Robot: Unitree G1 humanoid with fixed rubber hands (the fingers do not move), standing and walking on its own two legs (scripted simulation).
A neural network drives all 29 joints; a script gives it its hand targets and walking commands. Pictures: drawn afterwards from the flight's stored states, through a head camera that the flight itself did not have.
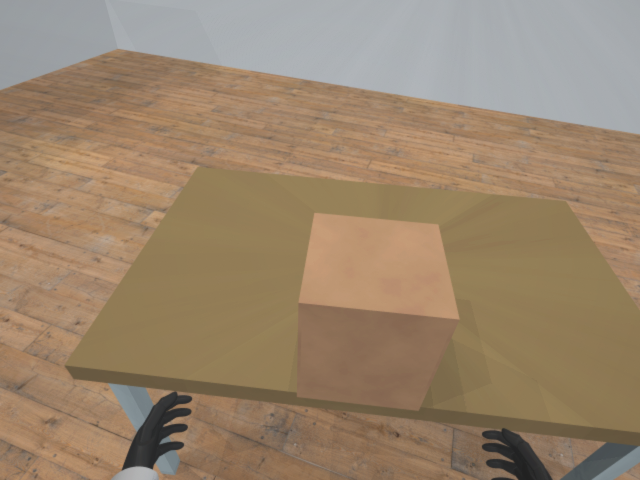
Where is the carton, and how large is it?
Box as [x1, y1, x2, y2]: [297, 213, 459, 410]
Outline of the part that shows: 314,213 298,302 297,396 418,410 459,319 438,225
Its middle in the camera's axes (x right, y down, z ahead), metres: +0.08 +0.12 +0.66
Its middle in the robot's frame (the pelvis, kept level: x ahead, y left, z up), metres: +0.42 -0.06 -0.04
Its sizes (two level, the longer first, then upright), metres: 0.210 0.200 0.250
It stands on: a table, 0.61 m high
